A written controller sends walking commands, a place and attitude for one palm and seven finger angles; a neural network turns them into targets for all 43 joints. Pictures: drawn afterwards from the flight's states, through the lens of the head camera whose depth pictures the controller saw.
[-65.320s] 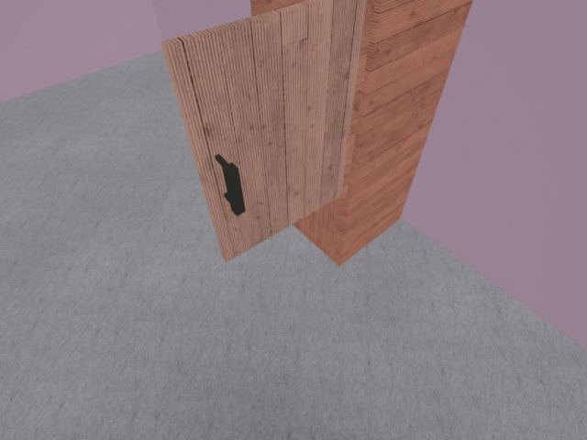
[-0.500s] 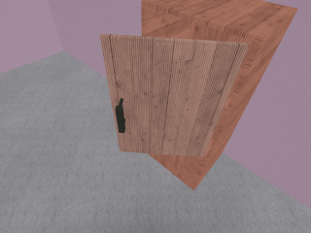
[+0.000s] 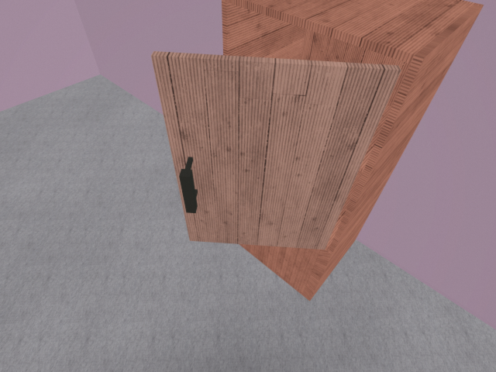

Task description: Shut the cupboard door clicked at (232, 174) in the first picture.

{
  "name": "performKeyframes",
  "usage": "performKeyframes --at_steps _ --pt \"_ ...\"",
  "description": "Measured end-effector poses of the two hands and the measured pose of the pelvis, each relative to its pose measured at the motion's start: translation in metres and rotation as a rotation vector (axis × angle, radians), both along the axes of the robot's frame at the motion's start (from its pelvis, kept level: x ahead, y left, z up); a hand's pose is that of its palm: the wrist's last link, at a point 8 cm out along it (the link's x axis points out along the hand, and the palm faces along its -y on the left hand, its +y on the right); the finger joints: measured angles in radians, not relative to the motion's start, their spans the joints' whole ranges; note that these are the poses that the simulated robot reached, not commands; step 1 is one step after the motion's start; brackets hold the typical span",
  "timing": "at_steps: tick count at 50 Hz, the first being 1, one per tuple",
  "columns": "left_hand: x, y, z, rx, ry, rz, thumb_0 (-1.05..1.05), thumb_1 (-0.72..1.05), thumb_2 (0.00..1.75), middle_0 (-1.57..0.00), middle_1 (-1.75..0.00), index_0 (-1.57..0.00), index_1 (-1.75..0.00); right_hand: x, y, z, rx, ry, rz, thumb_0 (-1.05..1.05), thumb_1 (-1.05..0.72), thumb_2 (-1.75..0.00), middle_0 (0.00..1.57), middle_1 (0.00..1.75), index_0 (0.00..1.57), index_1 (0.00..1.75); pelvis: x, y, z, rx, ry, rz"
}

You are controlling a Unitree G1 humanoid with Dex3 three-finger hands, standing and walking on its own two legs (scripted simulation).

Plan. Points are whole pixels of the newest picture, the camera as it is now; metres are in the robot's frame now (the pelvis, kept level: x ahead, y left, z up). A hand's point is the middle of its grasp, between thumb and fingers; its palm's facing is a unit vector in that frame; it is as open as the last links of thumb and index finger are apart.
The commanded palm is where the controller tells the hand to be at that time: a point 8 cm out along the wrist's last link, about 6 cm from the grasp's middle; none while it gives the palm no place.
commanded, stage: look again from close up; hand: left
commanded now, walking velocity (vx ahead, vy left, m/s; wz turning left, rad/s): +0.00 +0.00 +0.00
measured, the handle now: (190, 185) +0.52 +0.17 -0.05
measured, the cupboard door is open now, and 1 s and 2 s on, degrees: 38 38 38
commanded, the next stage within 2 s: shuffle to correct the standing spot in 0.02 s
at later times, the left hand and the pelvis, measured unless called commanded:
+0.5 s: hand out of the picture +0.05 +0.14 -0.18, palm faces -0.03 -0.99 -0.15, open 7.4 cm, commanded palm none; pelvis +0.06 -0.02 +0.00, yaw -1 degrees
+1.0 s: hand out of the picture +0.07 +0.18 -0.17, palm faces -0.04 -0.96 -0.29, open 7.4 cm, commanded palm none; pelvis +0.03 -0.02 -0.01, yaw -2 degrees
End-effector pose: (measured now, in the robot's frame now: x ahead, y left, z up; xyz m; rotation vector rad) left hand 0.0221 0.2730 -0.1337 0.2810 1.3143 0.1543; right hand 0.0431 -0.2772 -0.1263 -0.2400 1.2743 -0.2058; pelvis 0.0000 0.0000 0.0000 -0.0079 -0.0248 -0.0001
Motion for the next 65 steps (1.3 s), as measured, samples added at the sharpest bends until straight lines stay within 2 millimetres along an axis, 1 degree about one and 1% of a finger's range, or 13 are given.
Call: performKeyframes --at_steps 8,11,16,21,25,28,32,39,44,48,54,61,65 --pt "0.015 -0.005 0.0 0.0 0.011 -0.003 0.01 0.91 0.9 -0.21 -0.3 -0.2 -0.29 0.015 -0.005 0.002 -0.006 0.008 0.005 0.01 -0.9 -0.89 0.2 0.3 0.2 0.3 0.013 -0.005 0.002 0.001 0.004 -0.001" --pt "0.022 -0.01 -0.001 -0.003 0.012 0.001 0.01 0.91 0.9 -0.21 -0.3 -0.2 -0.29 0.021 -0.003 0.001 -0.002 0.007 0.006 0.01 -0.9 -0.89 0.2 0.3 0.2 0.3 0.02 -0.006 0.002 0.002 0.005 -0.004" --pt "0.027 -0.034 -0.01 -0.051 0.034 0.008 0.01 0.91 0.9 -0.2 -0.3 -0.19 -0.29 0.026 0.015 -0.007 0.046 0.02 -0.005 0.0 -0.9 -0.89 0.2 0.3 0.19 0.3 0.035 -0.01 0.0 0.008 0.004 -0.013" --pt "0.024 -0.063 -0.018 -0.109 0.075 0.028 0.01 0.91 0.9 -0.2 -0.3 -0.19 -0.29 0.024 0.034 -0.017 0.101 0.061 -0.025 0.0 -0.9 -0.89 0.2 0.3 0.19 0.3 0.052 -0.015 -0.002 0.009 0.006 -0.019" --pt "0.022 -0.082 -0.019 -0.141 0.105 0.042 0.01 0.91 0.9 -0.2 -0.3 -0.2 -0.29 0.021 0.036 -0.017 0.096 0.099 -0.052 0.01 -0.93 -0.89 0.2 0.3 0.2 0.3 0.06 -0.017 -0.001 0.008 0.009 -0.02" --pt "0.022 -0.09 -0.02 -0.148 0.111 0.05 0.01 0.91 0.9 -0.21 -0.3 -0.2 -0.29 0.02 0.035 -0.017 0.09 0.107 -0.067 0.01 -0.93 -0.89 0.2 0.3 0.2 0.3 0.061 -0.018 -0.001 0.01 0.013 -0.023" --pt "0.023 -0.088 -0.02 -0.133 0.106 0.052 0.01 0.91 0.9 -0.21 -0.3 -0.2 -0.29 0.02 0.031 -0.018 0.083 0.097 -0.081 0.01 -0.92 -0.89 0.2 0.3 0.2 0.3 0.054 -0.019 -0.003 0.009 0.012 -0.028" --pt "0.029 -0.066 -0.02 -0.076 0.036 0.031 0.01 0.91 0.9 -0.21 -0.3 -0.2 -0.29 0.025 0.029 -0.021 0.086 0.008 -0.059 0.01 -0.91 -0.89 0.2 0.3 0.19 0.3 0.039 -0.017 -0.009 -0.006 0.012 -0.026" --pt "0.039 -0.05 -0.01 -0.033 -0.034 0.014 0.01 0.91 0.9 -0.21 -0.3 -0.2 -0.29 0.029 0.032 -0.027 0.108 -0.051 -0.025 0.01 -0.92 -0.89 0.2 0.3 0.19 0.3 0.032 -0.014 -0.012 0.002 0.007 -0.021" --pt "0.043 -0.044 -0.002 -0.011 -0.058 -0.003 0.01 0.91 0.9 -0.2 -0.3 -0.19 -0.29 0.029 0.033 -0.027 0.126 -0.071 -0.014 0.0 -0.92 -0.89 0.2 0.3 0.19 0.3 0.029 -0.014 -0.01 0.013 0.009 -0.026" --pt "0.042 -0.047 0.002 -0.011 -0.048 -0.022 0.01 0.91 0.9 -0.2 -0.3 -0.19 -0.29 0.022 0.028 -0.027 0.133 -0.056 -0.012 0.0 -0.91 -0.89 0.2 0.3 0.2 0.3 0.028 -0.019 -0.008 0.021 0.017 -0.036" --pt "0.041 -0.059 -0.002 -0.038 -0.014 -0.023 0.01 0.91 0.9 -0.2 -0.3 -0.2 -0.29 0.007 0.016 -0.024 0.111 0.008 -0.022 0.01 -0.91 -0.89 0.2 0.3 0.2 0.3 0.033 -0.025 -0.005 0.022 0.02 -0.038" --pt "0.043 -0.066 -0.006 -0.054 0.002 -0.022 0.01 0.91 0.9 -0.21 -0.3 -0.2 -0.29 0.003 0.009 -0.022 0.094 0.041 -0.03 0.01 -0.9 -0.89 0.2 0.3 0.19 0.3 0.037 -0.029 -0.005 0.021 0.019 -0.038"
